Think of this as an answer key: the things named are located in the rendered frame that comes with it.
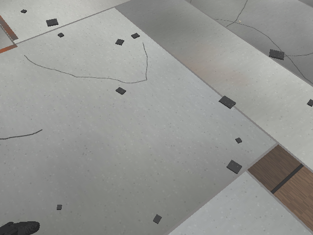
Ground robot left hand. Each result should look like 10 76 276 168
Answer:
0 221 40 235

